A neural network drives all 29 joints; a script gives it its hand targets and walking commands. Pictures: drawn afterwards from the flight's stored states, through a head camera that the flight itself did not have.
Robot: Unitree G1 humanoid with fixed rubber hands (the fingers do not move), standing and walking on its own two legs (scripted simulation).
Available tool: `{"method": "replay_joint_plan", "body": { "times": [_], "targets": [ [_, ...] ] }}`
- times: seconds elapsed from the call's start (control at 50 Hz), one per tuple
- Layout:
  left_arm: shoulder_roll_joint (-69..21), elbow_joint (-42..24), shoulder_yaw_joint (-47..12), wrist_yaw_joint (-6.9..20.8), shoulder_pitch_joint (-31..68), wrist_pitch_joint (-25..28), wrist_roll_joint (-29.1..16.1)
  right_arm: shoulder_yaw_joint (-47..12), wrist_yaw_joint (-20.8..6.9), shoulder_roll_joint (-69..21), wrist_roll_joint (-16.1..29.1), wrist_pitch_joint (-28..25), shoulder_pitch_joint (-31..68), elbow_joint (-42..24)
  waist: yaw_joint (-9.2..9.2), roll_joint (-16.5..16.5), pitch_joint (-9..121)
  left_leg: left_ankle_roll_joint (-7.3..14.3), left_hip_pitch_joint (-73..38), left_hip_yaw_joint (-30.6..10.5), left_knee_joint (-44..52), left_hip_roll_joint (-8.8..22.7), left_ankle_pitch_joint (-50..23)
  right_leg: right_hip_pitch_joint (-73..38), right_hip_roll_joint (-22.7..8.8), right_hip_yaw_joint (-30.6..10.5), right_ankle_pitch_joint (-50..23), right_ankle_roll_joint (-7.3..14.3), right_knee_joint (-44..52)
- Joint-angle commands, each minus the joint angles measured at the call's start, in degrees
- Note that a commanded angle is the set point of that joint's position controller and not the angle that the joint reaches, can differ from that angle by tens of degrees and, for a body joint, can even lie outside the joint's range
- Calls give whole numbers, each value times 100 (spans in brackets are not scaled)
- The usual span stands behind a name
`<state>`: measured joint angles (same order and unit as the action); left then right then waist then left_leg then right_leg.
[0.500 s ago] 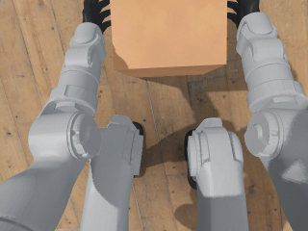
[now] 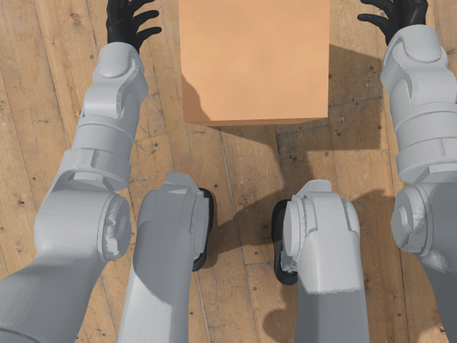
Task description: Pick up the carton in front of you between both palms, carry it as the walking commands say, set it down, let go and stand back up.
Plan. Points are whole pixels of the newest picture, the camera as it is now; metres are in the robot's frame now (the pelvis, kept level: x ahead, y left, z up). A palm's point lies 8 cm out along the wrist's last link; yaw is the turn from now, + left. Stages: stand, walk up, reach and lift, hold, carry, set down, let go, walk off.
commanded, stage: set down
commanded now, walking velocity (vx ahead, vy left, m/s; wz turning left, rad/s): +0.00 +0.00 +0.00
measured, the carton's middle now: (251, 68) +0.51 +0.00 -0.27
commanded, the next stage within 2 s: let go in 0.80 s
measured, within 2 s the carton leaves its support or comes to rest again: neither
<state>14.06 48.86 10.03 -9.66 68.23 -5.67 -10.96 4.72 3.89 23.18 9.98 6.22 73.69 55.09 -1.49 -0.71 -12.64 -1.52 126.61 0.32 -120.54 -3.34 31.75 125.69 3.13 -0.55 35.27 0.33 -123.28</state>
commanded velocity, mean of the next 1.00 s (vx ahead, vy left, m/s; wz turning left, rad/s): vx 0.00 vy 0.00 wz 0.00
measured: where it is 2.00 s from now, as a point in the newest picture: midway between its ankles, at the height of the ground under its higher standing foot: (240, 249)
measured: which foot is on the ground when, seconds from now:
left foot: down 0.00-1.00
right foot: down 0.00-1.00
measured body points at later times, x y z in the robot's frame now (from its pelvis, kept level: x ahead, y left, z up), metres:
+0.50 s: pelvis +0.01 +0.00 +0.13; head +0.33 -0.02 +0.45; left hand +0.53 +0.19 +0.02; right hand +0.55 -0.21 +0.02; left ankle +0.12 +0.12 -0.36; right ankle +0.10 -0.11 -0.36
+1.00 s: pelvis +0.05 +0.00 +0.27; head +0.33 -0.01 +0.62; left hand +0.50 +0.19 +0.15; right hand +0.52 -0.22 +0.15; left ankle +0.12 +0.12 -0.36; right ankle +0.10 -0.11 -0.36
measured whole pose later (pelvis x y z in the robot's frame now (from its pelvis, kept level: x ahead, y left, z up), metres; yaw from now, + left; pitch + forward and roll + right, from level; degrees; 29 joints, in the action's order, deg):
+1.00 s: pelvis +0.05 +0.00 +0.27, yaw -2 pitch +43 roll +0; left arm 8.4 40.5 16.5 -1.4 45.3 -6.3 4.0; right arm 15.5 -1.1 14.8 -5.2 6.6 51.6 47.6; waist -1.8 0.3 5.6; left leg -0.9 85.2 -2.2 -60.0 -2.0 17.9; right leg 84.6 3.6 -2.6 19.7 0.3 -61.4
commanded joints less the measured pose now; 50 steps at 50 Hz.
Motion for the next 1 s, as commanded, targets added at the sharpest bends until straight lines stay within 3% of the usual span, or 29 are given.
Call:
{"method": "replay_joint_plan", "body": {
  "times": [0.0,0.16,0.4,0.8,0.88,0.98],
  "targets": [
    [542,-581,298,12,1103,-39,265,375,-58,676,-211,6,1305,-464,-34,351,6742,-7,-3502,347,1328,-77,-1498,-3190,14,179,-1523,-34,1727],
    [277,-414,517,159,940,-14,530,568,-245,513,-464,-67,1117,-164,-78,304,6620,-83,-3541,320,2094,-50,-1516,-3141,62,174,-1563,-63,2491],
    [349,-1255,606,226,502,-220,620,696,-366,563,-607,170,871,-1079,-92,557,7940,-95,-4602,383,3290,-142,-2118,-4928,146,189,-2381,-152,3653],
    [-20,-1096,846,545,-409,-11,1054,1087,-658,141,-1092,-62,-14,-733,-84,421,6983,-178,-5939,194,5645,-37,-2664,-6418,70,-13,-3112,-186,5958],
    [-29,-1144,845,682,-1014,22,1322,1186,-587,-51,-1403,-63,-680,-870,-45,417,7232,-148,-6509,182,6035,-44,-2938,-7088,59,-38,-3489,-210,6378],
    [106,-1588,634,934,-2291,52,1656,1124,-414,-362,-1612,-46,-2122,-1585,-37,322,7258,-60,-7460,163,6532,-43,-3242,-7970,55,-81,-3836,-229,6897]
  ]
}}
